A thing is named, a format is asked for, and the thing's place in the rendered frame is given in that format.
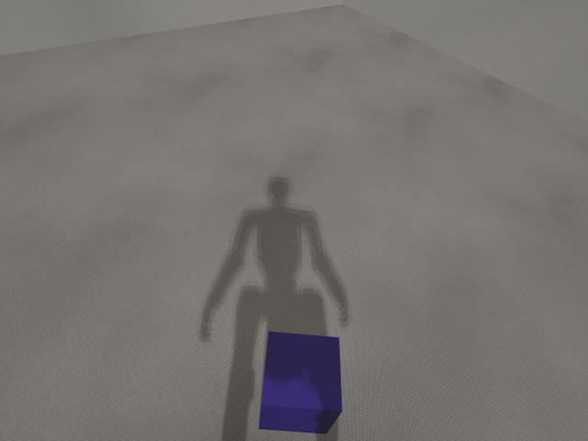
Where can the carton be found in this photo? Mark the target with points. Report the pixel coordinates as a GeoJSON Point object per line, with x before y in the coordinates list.
{"type": "Point", "coordinates": [302, 383]}

